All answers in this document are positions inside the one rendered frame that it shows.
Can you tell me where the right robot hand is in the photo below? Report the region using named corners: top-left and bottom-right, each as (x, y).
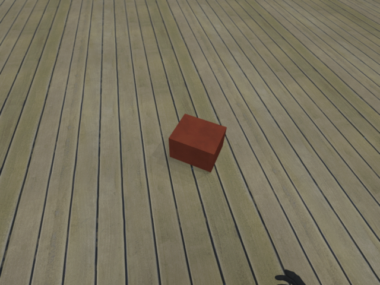
top-left (275, 270), bottom-right (306, 285)

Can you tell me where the carton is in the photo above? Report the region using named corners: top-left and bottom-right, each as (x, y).
top-left (169, 114), bottom-right (227, 172)

